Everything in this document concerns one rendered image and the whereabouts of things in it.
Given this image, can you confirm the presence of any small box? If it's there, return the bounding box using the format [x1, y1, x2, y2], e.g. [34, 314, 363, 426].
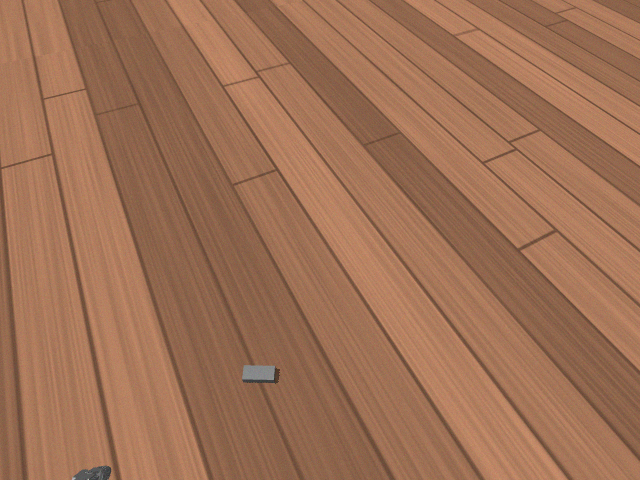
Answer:
[242, 365, 276, 383]

